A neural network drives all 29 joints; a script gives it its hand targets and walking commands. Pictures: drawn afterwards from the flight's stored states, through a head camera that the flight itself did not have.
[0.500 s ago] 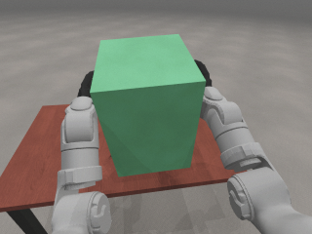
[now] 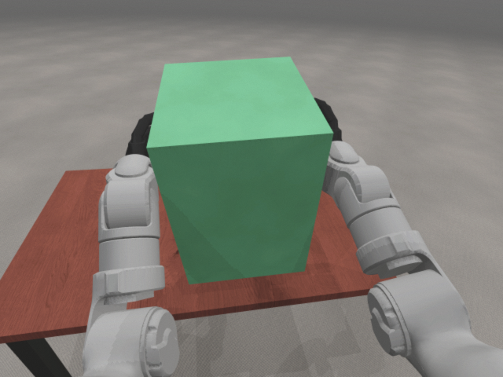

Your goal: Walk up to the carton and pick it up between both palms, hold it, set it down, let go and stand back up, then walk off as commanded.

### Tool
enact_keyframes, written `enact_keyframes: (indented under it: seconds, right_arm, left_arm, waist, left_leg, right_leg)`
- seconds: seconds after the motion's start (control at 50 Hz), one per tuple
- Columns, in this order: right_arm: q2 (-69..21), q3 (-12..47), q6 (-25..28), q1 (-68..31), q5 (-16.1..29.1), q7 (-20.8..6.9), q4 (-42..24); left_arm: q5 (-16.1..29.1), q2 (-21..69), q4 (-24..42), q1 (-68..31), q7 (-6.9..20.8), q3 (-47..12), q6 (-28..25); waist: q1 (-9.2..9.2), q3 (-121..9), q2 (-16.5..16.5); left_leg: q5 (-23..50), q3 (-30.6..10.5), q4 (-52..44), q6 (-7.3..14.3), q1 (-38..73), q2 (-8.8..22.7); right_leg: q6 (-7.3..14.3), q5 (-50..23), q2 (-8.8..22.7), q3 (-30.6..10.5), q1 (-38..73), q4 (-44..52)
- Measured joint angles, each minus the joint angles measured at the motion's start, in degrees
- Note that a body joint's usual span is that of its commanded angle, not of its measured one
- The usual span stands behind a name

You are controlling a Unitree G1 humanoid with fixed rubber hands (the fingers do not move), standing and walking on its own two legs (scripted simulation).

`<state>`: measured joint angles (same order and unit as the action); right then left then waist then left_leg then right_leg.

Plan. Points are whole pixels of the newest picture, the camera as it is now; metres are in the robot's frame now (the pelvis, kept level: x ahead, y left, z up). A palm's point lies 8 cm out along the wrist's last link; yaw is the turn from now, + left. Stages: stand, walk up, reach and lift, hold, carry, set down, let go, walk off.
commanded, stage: hold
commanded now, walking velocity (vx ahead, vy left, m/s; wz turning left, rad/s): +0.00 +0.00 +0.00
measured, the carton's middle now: (238, 173) +0.37 +0.01 +0.22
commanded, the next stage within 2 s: none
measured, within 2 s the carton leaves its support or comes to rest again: neither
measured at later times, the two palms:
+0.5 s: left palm (144, 165) +0.36 +0.15 +0.24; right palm (330, 152) +0.37 -0.13 +0.25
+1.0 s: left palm (140, 166) +0.36 +0.15 +0.24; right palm (326, 151) +0.37 -0.13 +0.25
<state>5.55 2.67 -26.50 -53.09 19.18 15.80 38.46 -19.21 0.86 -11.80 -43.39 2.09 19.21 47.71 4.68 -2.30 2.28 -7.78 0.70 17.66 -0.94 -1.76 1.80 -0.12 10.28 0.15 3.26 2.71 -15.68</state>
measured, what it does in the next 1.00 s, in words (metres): stands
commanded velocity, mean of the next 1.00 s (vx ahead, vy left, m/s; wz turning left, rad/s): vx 0.00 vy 0.00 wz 0.00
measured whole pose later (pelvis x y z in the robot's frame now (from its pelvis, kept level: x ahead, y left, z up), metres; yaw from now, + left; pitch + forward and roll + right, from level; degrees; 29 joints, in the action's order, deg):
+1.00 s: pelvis +0.00 +0.00 +0.00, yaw +0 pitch -9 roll +0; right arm 4.9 2.9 -27.0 -52.0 19.6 16.2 37.1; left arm -19.8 1.1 -9.0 -41.6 2.9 19.1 48.9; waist 5.1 -1.7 2.3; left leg -8.3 0.3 18.0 -1.2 -1.0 1.8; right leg 0.0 10.8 0.1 3.6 3.7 -15.7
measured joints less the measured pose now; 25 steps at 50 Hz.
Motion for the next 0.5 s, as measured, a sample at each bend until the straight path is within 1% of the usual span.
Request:
enact_keyframes:
  seconds: [0.18,0.32,0.4,0.5]
  right_arm:
    - [-0.1,0.1,-0.3,0.3,0.3,0.0,0.3]
    - [0.2,0.8,0.2,1.5,0.8,0.2,-2.3]
    - [-0.3,-0.3,-0.5,1.2,0.3,0.1,-0.8]
    - [0.3,0.6,-0.4,1.3,0.4,0.0,-1.5]
  left_arm:
    - [-0.4,0.3,0.4,0.6,0.2,0.0,0.5]
    - [0.6,-0.1,2.7,1.8,-0.7,-1.5,0.4]
    - [-0.2,0.7,1.3,0.9,-0.2,0.1,0.9]
    - [-0.2,0.4,1.7,1.2,-0.2,-0.8,0.7]
  waist:
    - [-0.1,0.4,0.0]
    - [0.24,0.0,-0.3]
    - [0.09,0.2,-0.2]
    - [0.26,0.1,-0.6]
  left_leg:
    - [-0.3,0.0,0.3,-0.1,0.1,0.0]
    - [-0.3,-0.2,0.5,-0.2,-0.4,0.1]
    - [-0.3,0.1,0.2,-0.1,0.3,0.1]
    - [-0.1,0.0,0.3,-0.3,-0.3,0.2]
  right_leg:
    - [0.1,0.1,0.0,0.0,0.1,-0.1]
    - [0.1,0.0,-0.2,0.1,0.0,0.2]
    - [0.1,0.3,-0.1,-0.1,0.2,-0.3]
    - [0.2,0.1,-0.2,0.0,-0.3,-0.3]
